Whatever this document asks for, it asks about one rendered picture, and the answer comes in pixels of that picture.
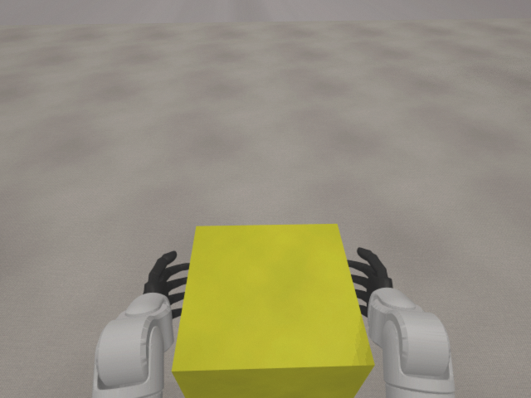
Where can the carton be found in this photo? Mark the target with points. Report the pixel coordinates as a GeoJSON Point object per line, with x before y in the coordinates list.
{"type": "Point", "coordinates": [270, 311]}

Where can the right robot hand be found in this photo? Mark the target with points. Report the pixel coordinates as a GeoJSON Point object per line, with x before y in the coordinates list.
{"type": "Point", "coordinates": [377, 276]}

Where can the left robot hand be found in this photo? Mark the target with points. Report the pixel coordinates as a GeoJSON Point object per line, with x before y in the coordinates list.
{"type": "Point", "coordinates": [158, 277]}

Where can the robot left forearm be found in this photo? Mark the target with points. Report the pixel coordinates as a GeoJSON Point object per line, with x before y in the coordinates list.
{"type": "Point", "coordinates": [129, 356]}

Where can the robot right forearm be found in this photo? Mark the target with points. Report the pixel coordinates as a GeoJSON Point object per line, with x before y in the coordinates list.
{"type": "Point", "coordinates": [416, 350]}

